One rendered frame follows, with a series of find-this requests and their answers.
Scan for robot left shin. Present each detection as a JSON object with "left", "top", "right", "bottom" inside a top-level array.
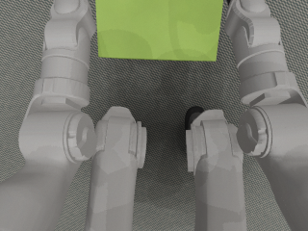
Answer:
[{"left": 91, "top": 106, "right": 136, "bottom": 163}]

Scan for robot right thigh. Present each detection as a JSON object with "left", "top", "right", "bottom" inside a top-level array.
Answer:
[{"left": 186, "top": 119, "right": 247, "bottom": 231}]

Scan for left robot upper arm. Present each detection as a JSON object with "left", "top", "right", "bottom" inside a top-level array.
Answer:
[{"left": 0, "top": 110, "right": 98, "bottom": 231}]

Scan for robot right forearm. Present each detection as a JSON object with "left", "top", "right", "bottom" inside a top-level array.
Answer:
[{"left": 224, "top": 0, "right": 308, "bottom": 109}]

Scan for carton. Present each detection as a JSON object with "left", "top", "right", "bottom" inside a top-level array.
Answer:
[{"left": 95, "top": 0, "right": 223, "bottom": 62}]

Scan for right robot upper arm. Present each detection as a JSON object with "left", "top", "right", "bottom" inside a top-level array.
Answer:
[{"left": 236, "top": 103, "right": 308, "bottom": 231}]

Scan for robot left forearm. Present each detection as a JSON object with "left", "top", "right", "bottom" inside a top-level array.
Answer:
[{"left": 18, "top": 0, "right": 96, "bottom": 149}]

